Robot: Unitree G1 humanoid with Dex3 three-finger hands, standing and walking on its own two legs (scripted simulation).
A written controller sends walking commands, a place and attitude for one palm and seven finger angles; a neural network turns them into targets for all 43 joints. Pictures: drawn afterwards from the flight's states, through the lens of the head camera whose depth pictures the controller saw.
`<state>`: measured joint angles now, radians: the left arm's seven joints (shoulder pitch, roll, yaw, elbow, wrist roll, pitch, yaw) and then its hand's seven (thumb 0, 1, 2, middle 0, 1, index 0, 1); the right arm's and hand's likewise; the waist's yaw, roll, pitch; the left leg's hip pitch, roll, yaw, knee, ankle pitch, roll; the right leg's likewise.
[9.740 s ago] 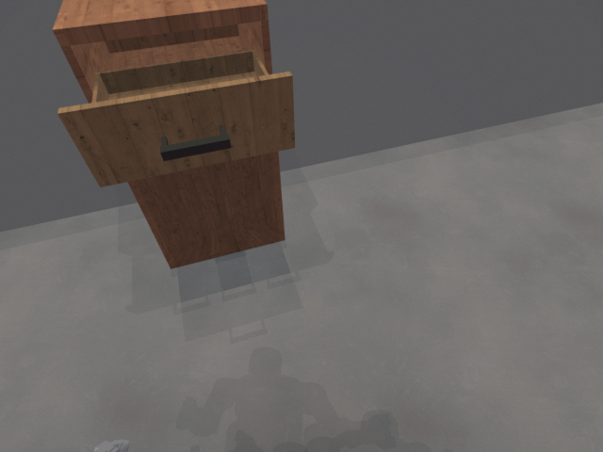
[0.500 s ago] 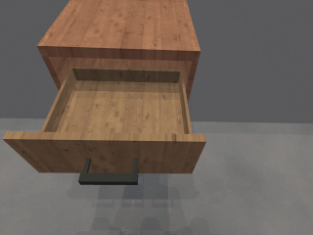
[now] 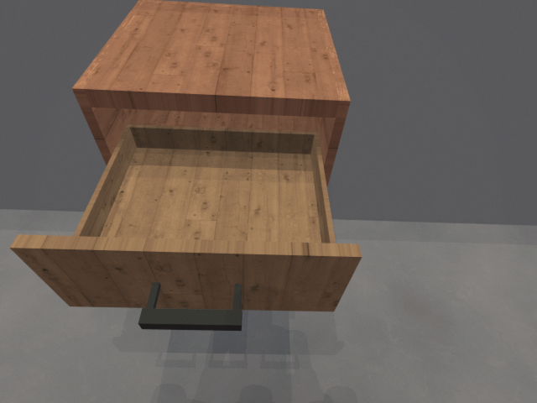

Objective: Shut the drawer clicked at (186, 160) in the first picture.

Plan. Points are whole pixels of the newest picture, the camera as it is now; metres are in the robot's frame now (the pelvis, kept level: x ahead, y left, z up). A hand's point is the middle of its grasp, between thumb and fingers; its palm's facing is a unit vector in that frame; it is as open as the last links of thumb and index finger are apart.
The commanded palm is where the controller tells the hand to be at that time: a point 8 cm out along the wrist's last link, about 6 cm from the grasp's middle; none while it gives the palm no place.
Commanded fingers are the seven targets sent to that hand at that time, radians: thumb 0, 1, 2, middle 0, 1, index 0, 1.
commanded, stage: look again from close up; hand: left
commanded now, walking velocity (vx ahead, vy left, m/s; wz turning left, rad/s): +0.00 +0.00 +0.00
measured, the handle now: (194, 305) +0.24 +0.13 +0.03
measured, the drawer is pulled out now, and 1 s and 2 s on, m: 0.30 0.30 0.30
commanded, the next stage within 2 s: shuffle to correct the standing spot in 0.50 s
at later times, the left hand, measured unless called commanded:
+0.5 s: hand out of the picture +0.03 +0.16 -0.18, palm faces +0.02 -0.98 -0.22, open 7.4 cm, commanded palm none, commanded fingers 0.00 0.90 0.90 -0.20 -0.30 -0.20 -0.30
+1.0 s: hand out of the picture +0.02 +0.13 -0.18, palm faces +0.02 -0.96 -0.28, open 7.4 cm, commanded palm none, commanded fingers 0.00 0.90 0.90 -0.20 -0.30 -0.20 -0.30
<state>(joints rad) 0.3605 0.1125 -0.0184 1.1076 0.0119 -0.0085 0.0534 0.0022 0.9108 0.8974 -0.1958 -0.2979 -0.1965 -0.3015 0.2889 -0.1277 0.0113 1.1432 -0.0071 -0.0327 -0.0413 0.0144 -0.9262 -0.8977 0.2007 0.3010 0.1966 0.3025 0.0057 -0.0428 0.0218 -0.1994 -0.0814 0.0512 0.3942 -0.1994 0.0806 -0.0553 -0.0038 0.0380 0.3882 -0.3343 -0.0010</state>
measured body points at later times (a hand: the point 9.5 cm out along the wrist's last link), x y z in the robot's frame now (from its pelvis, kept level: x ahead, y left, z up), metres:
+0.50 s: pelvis +0.01 -0.01 -0.01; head +0.02 -0.01 +0.44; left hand +0.03 +0.21 -0.17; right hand +0.06 -0.24 -0.16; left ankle +0.01 +0.07 -0.74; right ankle -0.08 -0.12 -0.74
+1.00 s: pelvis -0.02 -0.06 -0.01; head +0.03 -0.07 +0.43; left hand +0.02 +0.18 -0.16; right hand +0.03 -0.30 -0.17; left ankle +0.01 +0.07 -0.74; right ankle -0.08 -0.12 -0.74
